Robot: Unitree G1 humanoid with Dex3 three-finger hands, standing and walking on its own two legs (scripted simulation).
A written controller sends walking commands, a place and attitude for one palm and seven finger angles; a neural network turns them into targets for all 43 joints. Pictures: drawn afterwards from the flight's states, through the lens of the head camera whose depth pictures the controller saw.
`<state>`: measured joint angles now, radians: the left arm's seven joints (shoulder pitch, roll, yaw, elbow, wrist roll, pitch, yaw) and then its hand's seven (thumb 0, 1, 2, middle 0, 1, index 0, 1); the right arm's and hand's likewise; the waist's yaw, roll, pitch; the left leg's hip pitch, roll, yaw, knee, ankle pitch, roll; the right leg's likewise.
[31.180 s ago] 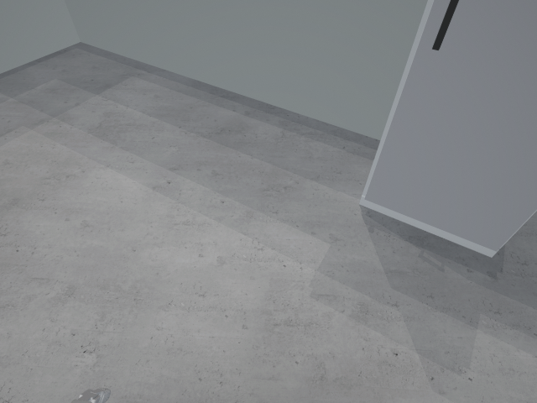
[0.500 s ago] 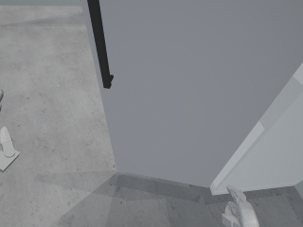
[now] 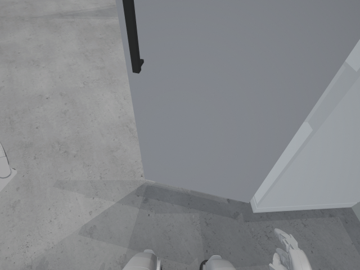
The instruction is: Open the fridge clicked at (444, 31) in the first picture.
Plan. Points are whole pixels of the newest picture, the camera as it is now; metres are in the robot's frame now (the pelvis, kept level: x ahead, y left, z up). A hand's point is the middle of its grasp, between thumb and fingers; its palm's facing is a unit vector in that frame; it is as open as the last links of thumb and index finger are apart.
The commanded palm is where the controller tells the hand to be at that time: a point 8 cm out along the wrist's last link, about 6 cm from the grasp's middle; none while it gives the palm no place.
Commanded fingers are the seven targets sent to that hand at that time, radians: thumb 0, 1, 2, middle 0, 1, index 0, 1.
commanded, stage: step back with the hand held close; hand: left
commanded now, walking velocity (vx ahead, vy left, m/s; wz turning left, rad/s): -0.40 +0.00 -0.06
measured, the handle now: (132, 12) +0.64 +0.17 +0.26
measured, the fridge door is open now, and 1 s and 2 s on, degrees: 73 73 73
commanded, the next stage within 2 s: stop stepping back and stand still in 0.06 s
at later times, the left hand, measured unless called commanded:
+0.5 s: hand out of the picture +0.06 +0.32 +0.20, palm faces +0.62 -0.72 -0.32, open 7.4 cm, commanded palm +0.01 +0.33 +0.21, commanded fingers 0.00 0.90 0.90 -0.20 -0.30 -0.20 -0.30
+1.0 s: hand out of the picture +0.06 +0.29 +0.19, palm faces +0.49 -0.78 -0.39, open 7.4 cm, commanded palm +0.01 +0.31 +0.21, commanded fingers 0.00 0.90 0.90 -0.20 -0.30 -0.20 -0.30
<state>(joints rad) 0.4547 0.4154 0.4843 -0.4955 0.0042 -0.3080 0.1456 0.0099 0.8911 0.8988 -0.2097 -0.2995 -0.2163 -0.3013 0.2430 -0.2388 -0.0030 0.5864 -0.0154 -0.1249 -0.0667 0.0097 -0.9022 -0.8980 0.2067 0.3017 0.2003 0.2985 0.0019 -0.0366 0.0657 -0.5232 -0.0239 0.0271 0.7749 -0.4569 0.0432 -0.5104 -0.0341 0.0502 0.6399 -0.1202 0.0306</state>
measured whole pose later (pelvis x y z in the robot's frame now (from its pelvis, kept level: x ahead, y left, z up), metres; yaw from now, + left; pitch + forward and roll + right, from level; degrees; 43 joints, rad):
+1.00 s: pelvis -0.15 +0.02 +0.03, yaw -2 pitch +0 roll +1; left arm 0.50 0.35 0.40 -0.41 -0.01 -0.18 0.18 0.01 0.89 0.90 -0.21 -0.30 -0.21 -0.30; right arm 0.31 -0.24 0.00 0.70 -0.02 -0.09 -0.07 0.01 -0.90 -0.90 0.21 0.30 0.20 0.30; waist 0.02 -0.04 -0.04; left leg -0.44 0.05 0.07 0.86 -0.37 0.00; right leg -0.22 -0.01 -0.09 0.55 -0.33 -0.05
